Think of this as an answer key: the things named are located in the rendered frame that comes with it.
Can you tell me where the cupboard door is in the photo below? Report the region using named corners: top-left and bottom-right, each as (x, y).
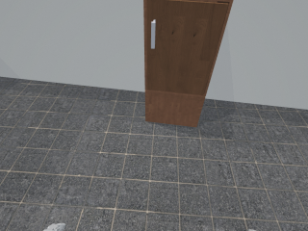
top-left (147, 0), bottom-right (229, 95)

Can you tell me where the handle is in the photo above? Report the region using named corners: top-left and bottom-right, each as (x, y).
top-left (151, 19), bottom-right (156, 49)

